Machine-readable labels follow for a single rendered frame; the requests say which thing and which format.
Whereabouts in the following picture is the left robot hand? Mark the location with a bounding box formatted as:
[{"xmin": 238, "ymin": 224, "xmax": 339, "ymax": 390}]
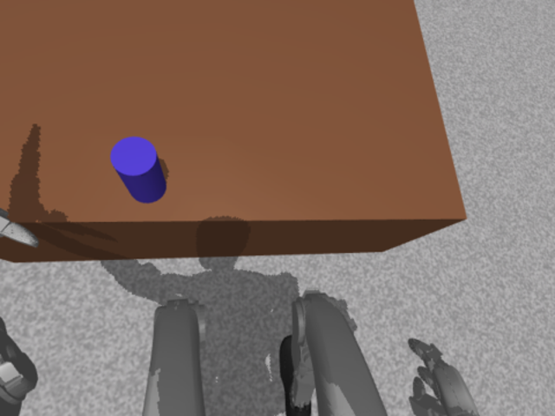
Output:
[{"xmin": 0, "ymin": 208, "xmax": 39, "ymax": 247}]

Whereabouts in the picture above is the can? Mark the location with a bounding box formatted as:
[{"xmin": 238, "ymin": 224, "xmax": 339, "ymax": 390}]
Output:
[{"xmin": 110, "ymin": 137, "xmax": 167, "ymax": 203}]

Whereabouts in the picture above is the right robot hand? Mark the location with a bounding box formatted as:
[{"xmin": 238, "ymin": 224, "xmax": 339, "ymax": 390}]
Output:
[{"xmin": 408, "ymin": 338, "xmax": 480, "ymax": 416}]

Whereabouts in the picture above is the left robot arm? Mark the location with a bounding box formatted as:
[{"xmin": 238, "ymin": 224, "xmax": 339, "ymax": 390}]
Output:
[{"xmin": 0, "ymin": 316, "xmax": 38, "ymax": 416}]

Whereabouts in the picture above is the right robot foot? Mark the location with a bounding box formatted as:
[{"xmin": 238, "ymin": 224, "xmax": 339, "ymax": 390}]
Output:
[{"xmin": 279, "ymin": 335, "xmax": 311, "ymax": 416}]

